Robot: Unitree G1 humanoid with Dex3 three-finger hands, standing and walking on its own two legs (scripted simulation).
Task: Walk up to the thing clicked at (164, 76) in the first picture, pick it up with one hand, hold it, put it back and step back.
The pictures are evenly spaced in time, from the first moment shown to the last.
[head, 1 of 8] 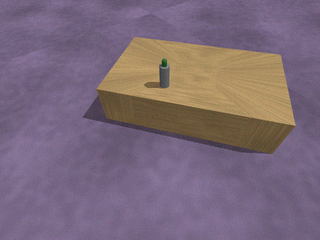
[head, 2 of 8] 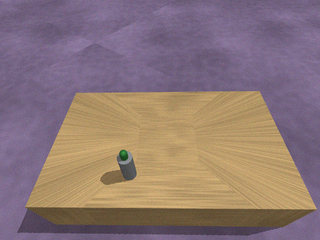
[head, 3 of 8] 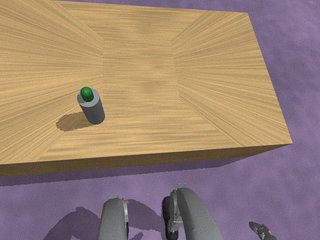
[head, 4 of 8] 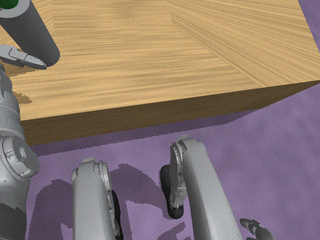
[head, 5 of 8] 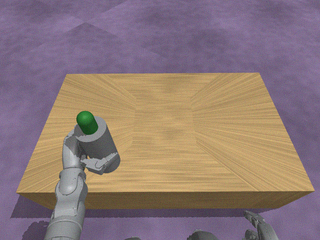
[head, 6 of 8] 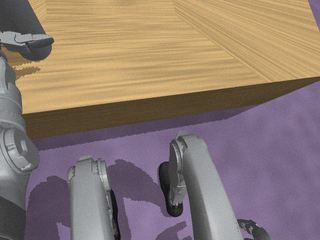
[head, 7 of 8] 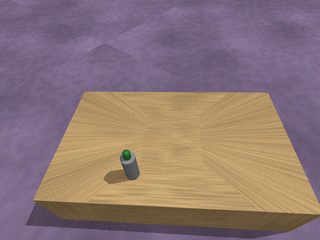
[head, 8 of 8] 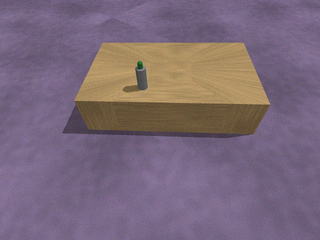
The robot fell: no
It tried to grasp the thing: yes
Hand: left
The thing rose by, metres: 0.37
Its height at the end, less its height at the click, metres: +0.00
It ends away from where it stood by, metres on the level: 0.01
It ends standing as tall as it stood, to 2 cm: yes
